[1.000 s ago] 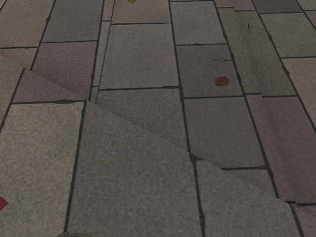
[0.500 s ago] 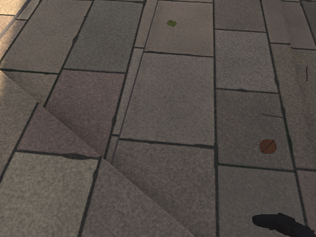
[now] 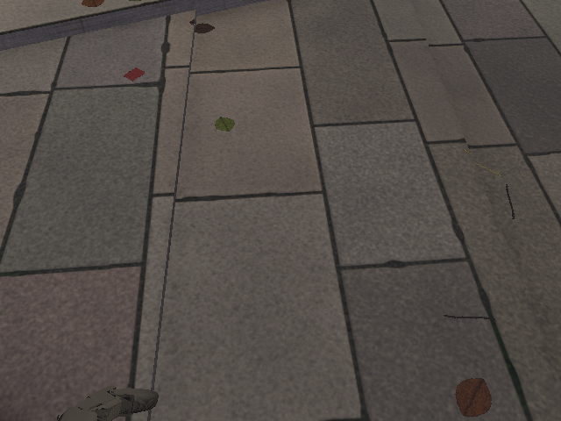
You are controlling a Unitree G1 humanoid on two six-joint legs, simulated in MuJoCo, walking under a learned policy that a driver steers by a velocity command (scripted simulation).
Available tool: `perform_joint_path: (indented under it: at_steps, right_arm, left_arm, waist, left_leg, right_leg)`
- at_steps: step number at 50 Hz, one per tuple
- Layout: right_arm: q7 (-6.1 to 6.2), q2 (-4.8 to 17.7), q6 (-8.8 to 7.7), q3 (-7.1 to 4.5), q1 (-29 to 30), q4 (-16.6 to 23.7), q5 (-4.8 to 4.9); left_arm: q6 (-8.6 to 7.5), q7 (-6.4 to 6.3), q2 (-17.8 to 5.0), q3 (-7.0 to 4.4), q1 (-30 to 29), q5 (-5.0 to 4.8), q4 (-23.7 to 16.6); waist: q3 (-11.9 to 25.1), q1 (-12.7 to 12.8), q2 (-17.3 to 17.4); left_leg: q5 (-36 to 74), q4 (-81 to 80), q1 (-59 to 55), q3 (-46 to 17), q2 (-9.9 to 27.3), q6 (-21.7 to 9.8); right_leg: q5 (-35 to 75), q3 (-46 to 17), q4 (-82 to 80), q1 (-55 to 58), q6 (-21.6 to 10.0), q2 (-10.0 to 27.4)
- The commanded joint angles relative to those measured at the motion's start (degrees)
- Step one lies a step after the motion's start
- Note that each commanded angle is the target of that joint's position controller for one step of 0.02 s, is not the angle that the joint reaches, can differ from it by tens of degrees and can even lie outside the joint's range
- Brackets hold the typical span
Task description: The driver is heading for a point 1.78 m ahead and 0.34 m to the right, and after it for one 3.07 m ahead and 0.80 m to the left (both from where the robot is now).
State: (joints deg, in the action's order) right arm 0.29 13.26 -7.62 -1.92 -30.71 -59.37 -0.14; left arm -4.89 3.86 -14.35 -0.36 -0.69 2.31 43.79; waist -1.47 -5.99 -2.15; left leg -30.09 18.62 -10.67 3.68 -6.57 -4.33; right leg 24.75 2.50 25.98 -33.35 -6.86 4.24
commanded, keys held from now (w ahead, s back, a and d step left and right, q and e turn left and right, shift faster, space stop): w+shift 0.36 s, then w+e+shift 0.64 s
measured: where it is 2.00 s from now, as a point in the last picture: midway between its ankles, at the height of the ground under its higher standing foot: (355, 83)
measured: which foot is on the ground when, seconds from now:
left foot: down 0.00-0.10, up 0.12-0.46, down 0.48-0.94, up 0.96-1.00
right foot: up 0.00-0.08, down 0.10-0.50, up 0.52-0.92, down 0.94-1.00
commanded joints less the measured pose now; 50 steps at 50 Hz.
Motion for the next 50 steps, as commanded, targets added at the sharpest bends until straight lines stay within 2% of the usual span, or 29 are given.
perform_joint_path:
  at_steps: [1, 3, 5, 6, 7, 8, 9, 11, 12, 15, 16, 17, 19, 21, 23, 24, 25, 26, 27, 29, 33, 36, 40, 43, 46, 47, 48, 49, 50]
  right_arm:
    - [1.71, 9.05, 1.0, -1.03, -2.85, 0.7, -1.67]
    - [2.95, 10.86, 1.96, -1.27, -3.26, 0.22, -2.22]
    - [3.37, 9.96, 3.5, -1.49, 2.51, 0.47, -2.31]
    - [2.43, 4.39, 2.36, -0.98, 3.71, 2.36, -1.86]
    - [2.65, 5.4, 0.81, -0.76, 0.69, 5.3, 3.05]
    - [3.21, 6.62, 0.66, -0.24, 6.8, 7.23, 3.9]
    - [2.6, 7.06, 0.44, -0.01, 15.66, 8.74, 1.39]
    - [0.72, 4.61, 1.62, 0.49, 17.33, 8.93, -1.84]
    - [-0.15, 2.37, 3.16, 0.82, 16.18, 8.96, -3.99]
    - [-2.53, -1.03, 3.38, 2.72, 28.07, 16.47, -2.82]
    - [-3.11, -1.4, 2.74, 3.21, 25.77, 16.79, -2.86]
    - [-3.87, 0.25, 2.34, 2.73, 24.63, 15.14, -2.16]
    - [-3.68, 2.22, 2.64, 2.33, 27.91, 15.12, -1.57]
    - [-2.45, 5.16, 2.46, 1.47, 30.99, 16.89, -1.71]
    - [-1.07, 8.79, 2.23, -0.52, 15.82, 13.23, -1.83]
    - [-0.15, 12.02, 2.12, -1.95, 5.15, 10.68, -2.43]
    - [0.33, 18.17, 1.75, -3.57, 0.71, 10.8, -5.01]
    - [-0.57, 15.91, 2.36, -3.75, 1.09, 10.51, -3.27]
    - [-0.58, 12.39, 2.35, -3.29, 8.15, 10.88, -2.83]
    - [-0.56, 7.19, 1.65, -2.32, 13.02, 10.2, -2.88]
    - [-0.62, 3.38, 0.11, -1.46, 12.35, 7.0, -0.59]
    - [-0.7, 2.94, -0.73, -1.34, 12.93, 6.85, -0.71]
    - [0.2, 6.63, -1.16, -1.82, 10.92, 6.87, -0.45]
    - [1.64, 11.85, 0.36, -2.73, 8.74, 7.85, -0.39]
    - [1.82, 15.42, 3.51, -4.03, 14.7, 10.85, -1.56]
    - [0.9, 13.24, 3.6, -4.15, 17.17, 11.34, -1.16]
    - [-0.09, 4.6, 2.51, -1.75, 11.5, 17.41, -1.54]
    - [-0.03, 6.19, 0.66, -1.05, 15.16, 21.25, -1.16]
    - [0.01, 8.01, -0.48, -0.95, 18.47, 21.2, -1.4]
  left_arm:
    - [-0.62, -0.99, -4.96, -1.24, -5.59, 1.01, -4.17]
    - [-1.35, -2.05, -6.8, -2.28, 5.64, 0.93, -0.54]
    - [-1.25, -3.21, -10.57, -4.77, 31.05, 0.71, 7.92]
    - [-1.01, -3.26, -13.62, -5.58, 36.43, 1.6, 10.29]
    - [-0.42, -2.68, -14.38, -5.98, 39.92, 1.18, 9.11]
    - [-0.33, -2.81, -13.74, -6.43, 38.67, 0.83, 9.08]
    - [-0.08, -3.72, -7.35, -5.07, 32.31, 0.61, 9.1]
    - [-1.26, -4.49, -6.04, -4.1, 28.59, 1.25, 10.33]
    - [-1.74, -4.17, -5.13, -3.74, 30.94, 0.08, 12.2]
    - [-3.62, -3.48, -3.9, -2.82, 22.19, -1.93, 11.63]
    - [-4.04, -3.24, -4.46, -2.84, 18.26, -2.06, 10.56]
    - [-4.42, -2.92, -3.99, -2.83, 19.49, -2.83, 10.68]
    - [-4.6, -2.58, -8.19, -3.81, 24.14, -4.14, 12.0]
    - [-3.68, -2.68, -9.29, -3.84, 28.51, -3.67, 13.19]
    - [-1.75, -3.34, -11.93, -4.3, 29.18, -1.19, 13.6]
    - [-1.23, -3.72, -10.97, -4.08, 28.19, -0.5, 12.84]
    - [-1.02, -3.37, 0.22, -1.83, 34.92, -1.99, 10.46]
    - [-1.09, -3.81, -2.46, -2.3, 34.76, -4.41, 9.3]
    - [-0.69, -4.41, -5.42, -3.02, 27.3, -3.66, 7.54]
    - [0.07, -3.49, -4.04, -3.04, 21.3, -2.36, 6.47]
    - [3.73, -1.56, 0.63, -2.73, 18.13, -1.12, 3.26]
    - [4.06, -0.58, 0.89, -2.16, 9.89, -1.02, -0.76]
    - [3.45, 0.91, -0.78, -1.72, 1.94, -1.23, -3.83]
    - [3.21, 0.68, -4.15, -2.57, 6.33, -1.43, -2.63]
    - [3.62, -1.37, -10.76, -6.09, 33.14, -1.58, 4.57]
    - [4.49, -2.5, -12.79, -8.08, 31.45, -3.26, 4.74]
    - [4.85, -2.41, -19.09, -8.33, 22.94, -0.96, 2.71]
    - [5.23, -2.74, -20.35, -8.92, 24.59, -0.39, 0.7]
    - [4.71, -3.42, -16.08, -8.21, 24.38, -0.42, 1.86]
  waist:
    - [-8.46, 0.16, 1.52]
    - [-2.57, 4.21, 2.97]
    - [6.18, 16.76, 2.97]
    - [11.85, 15.18, -12.4]
    - [25.62, 14.75, -15.21]
    - [27.74, 17.44, -9.13]
    - [13.01, 15.56, 3.11]
    - [2.68, 9.05, 6.55]
    - [0.53, 6.61, 8.19]
    - [-8.29, 2.64, 2.29]
    - [-8.94, -0.05, -2.81]
    - [-7.39, 0.58, 0.48]
    - [-7.06, 3.17, 1.55]
    - [-5.27, 4.53, 1.6]
    - [4.95, -2.79, -1.38]
    - [10.4, -7.67, -1.68]
    - [20.57, -2.77, 12.5]
    - [26.54, -2.12, 15.03]
    - [14.06, -0.17, 9.14]
    - [2.33, 2.08, 2.42]
    - [-2.83, 7.46, 5.94]
    - [-5.42, 8.05, 6.33]
    - [-7.63, 7.61, 3.62]
    - [-1.84, 10.94, 6.99]
    - [10.67, 23.75, 7.78]
    - [8.1, 23.42, -1.82]
    - [8.1, 9.5, -13.0]
    - [16.44, 12.68, -6.79]
    - [7.15, 11.82, 2.27]
  left_leg:
    - [47.57, 3.59, 3.68, -4.82, 14.2, -3.85]
    - [62.81, 19.88, -2.45, -5.56, 14.71, -3.82]
    - [61.58, 54.05, 10.87, -3.97, 11.95, -4.69]
    - [-2.28, 81.25, 37.94, -2.97, 2.96, -3.63]
    - [-9.79, 92.21, 59.24, -11.37, 1.64, -2.78]
    - [-3.01, 92.42, 70.56, -10.15, 3.58, -2.0]
    - [3.68, 82.5, 71.57, -7.59, 8.42, -2.64]
    - [5.32, 75.36, 63.04, -8.28, 9.49, -1.02]
    - [2.6, 73.96, 60.15, -9.2, 11.3, -1.08]
    - [17.27, 43.85, 51.88, -3.53, 14.2, 0.62]
    - [28.93, 31.72, 38.25, -3.92, 15.09, 0.58]
    - [39.32, 28.1, 27.2, -1.09, 12.79, 0.56]
    - [42.16, 21.25, 27.08, 1.2, 10.4, -0.22]
    - [35.92, 15.87, 30.44, 2.79, 7.41, -1.74]
    - [25.46, 14.44, 15.99, 1.51, 3.82, -2.79]
    - [20.56, 16.04, 2.36, -3.33, 8.99, -3.23]
    - [3.93, 12.81, -12.58, -29.84, 29.06, -7.85]
    - [-7.75, -1.36, -14.56, -51.79, 34.1, -9.15]
    - [-11.01, -3.12, -5.84, -42.71, 31.07, -6.93]
    - [5.28, -5.33, 9.87, -25.95, 27.04, -4.64]
    - [17.67, -9.59, 19.79, -7.16, 23.42, -0.64]
    - [30.28, -11.7, 21.63, 5.78, 18.53, 1.04]
    - [49.19, -13.35, 17.9, 13.92, 16.92, 2.46]
    - [84.04, -1.35, 7.47, 15.01, 19.33, 3.54]
    - [84.5, 36.97, 14.39, 11.48, 21.7, 1.33]
    - [39.72, 61.4, 27.16, 10.5, 10.93, 2.72]
    - [1.95, 78.45, 51.65, 4.39, 4.53, 5.76]
    - [3.88, 80.13, 59.0, -7.05, 4.8, 5.51]
    - [6.54, 74.0, 62.54, -8.69, 8.56, 5.11]
  right_leg:
    - [-4.82, 2.31, -5.64, 1.92, -0.79, -2.04]
    - [-9.52, 1.78, -8.76, 9.48, -1.79, -3.23]
    - [-11.39, 0.82, -8.87, 36.15, -4.04, -0.62]
    - [3.51, -5.92, 8.65, 59.13, -5.76, 8.44]
    - [9.97, -25.37, 18.33, 81.5, -13.53, 18.67]
    - [-20.41, -37.06, 4.76, 81.66, -17.99, 21.95]
    - [-31.05, -31.08, -5.98, 65.44, -13.5, 17.1]
    - [-16.74, -28.94, -7.46, 41.36, -13.44, 16.92]
    - [-20.47, -25.9, -7.31, 33.18, -11.88, 15.62]
    - [-25.34, -10.16, -20.58, 10.33, -4.82, 3.08]
    - [-22.44, -6.86, -20.21, 0.98, -4.35, 1.39]
    - [-19.29, -4.71, -21.69, -2.4, -4.25, 0.52]
    - [-10.55, -5.69, -25.33, 9.87, -4.74, 2.68]
    - [11.72, -6.26, -18.69, 26.62, -3.53, 4.44]
    - [20.26, -5.97, 4.75, 31.43, -2.01, 4.2]
    - [8.88, -5.11, 21.53, 22.42, -1.34, 1.72]
    - [-34.9, -3.19, 48.96, 5.95, 0.03, -5.16]
    - [-48.48, -7.15, 59.99, -2.89, -0.54, -7.92]
    - [-42.37, -6.91, 59.66, -9.1, -1.07, -3.3]
    - [-38.64, -6.45, 54.06, -7.65, -1.18, 0.8]
    - [-37.49, -5.51, 48.37, -6.59, 0.57, 4.46]
    - [-27.33, -1.18, 39.64, -7.81, 0.59, 3.46]
    - [-17.45, 6.69, 19.6, -0.93, -2.09, -0.59]
    - [-21.58, 10.87, 15.89, 7.28, -4.46, -6.75]
    - [-34.55, 5.5, 13.29, 35.65, -8.39, -10.15]
    - [-39.08, -3.18, 6.85, 42.6, -10.48, -7.23]
    - [-31.03, -30.32, 4.97, 51.08, -18.16, 4.15]
    - [-47.51, -48.4, -8.09, 55.53, -24.03, 10.15]
    - [-52.2, -48.66, -13.87, 47.95, -20.63, 10.87]
Next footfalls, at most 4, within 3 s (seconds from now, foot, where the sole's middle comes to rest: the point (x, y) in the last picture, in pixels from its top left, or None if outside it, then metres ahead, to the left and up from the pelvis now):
0.10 right None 0.28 -0.10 -0.85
0.48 left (228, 346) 0.72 0.10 -0.85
0.94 right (302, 228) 1.10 -0.15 -0.85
1.38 left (319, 130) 1.56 -0.28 -0.85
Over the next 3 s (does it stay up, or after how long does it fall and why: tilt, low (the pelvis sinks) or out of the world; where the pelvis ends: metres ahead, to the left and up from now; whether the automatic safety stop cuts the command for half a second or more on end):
stays up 2.78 -0.25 0.00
